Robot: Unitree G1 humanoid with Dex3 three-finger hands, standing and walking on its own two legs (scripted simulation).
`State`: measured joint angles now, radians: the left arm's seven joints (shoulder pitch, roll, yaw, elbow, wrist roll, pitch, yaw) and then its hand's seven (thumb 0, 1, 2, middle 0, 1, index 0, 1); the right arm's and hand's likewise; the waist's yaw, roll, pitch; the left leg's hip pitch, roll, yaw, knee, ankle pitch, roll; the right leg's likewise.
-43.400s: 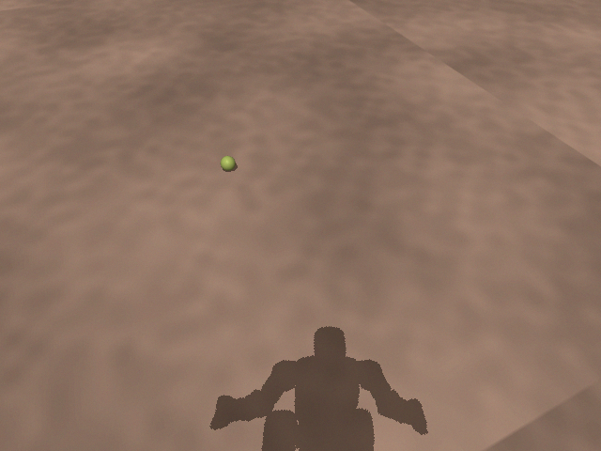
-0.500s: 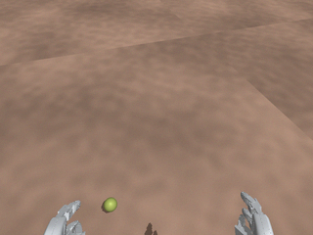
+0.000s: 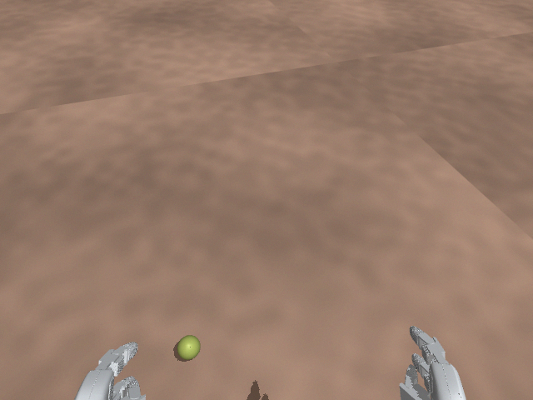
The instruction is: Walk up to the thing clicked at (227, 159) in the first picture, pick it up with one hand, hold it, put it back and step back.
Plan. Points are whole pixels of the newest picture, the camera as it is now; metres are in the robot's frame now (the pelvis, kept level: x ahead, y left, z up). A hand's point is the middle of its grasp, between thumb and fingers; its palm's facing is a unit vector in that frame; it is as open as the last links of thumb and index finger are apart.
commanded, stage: stand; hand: left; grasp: from above
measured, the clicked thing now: (188, 347) +0.45 +0.25 -0.67
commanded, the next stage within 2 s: none
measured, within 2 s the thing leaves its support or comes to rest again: neither
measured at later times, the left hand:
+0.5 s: hand out of the picture +0.06 +0.25 -0.11, palm faces +0.05 -0.94 -0.33, open 7.4 cm
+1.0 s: hand out of the picture +0.02 +0.25 -0.10, palm faces +0.04 -0.94 -0.34, open 7.4 cm
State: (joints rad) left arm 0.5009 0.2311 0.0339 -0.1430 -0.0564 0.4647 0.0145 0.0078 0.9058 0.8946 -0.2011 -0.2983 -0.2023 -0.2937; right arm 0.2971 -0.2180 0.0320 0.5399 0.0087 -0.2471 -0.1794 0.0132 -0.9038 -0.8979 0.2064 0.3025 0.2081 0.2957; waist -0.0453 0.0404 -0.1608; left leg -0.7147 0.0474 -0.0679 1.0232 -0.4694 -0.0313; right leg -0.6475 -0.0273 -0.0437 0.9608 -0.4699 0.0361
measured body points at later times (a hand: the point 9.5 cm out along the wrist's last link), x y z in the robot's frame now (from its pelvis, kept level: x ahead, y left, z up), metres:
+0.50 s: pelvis +0.00 +0.01 +0.04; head +0.01 +0.02 +0.49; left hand +0.06 +0.30 -0.09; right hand +0.08 -0.27 -0.08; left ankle +0.03 +0.13 -0.68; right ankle +0.01 -0.15 -0.68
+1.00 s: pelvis -0.01 +0.01 +0.06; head -0.02 +0.00 +0.51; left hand +0.02 +0.30 -0.07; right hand +0.06 -0.28 -0.08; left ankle +0.03 +0.13 -0.68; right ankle +0.01 -0.15 -0.68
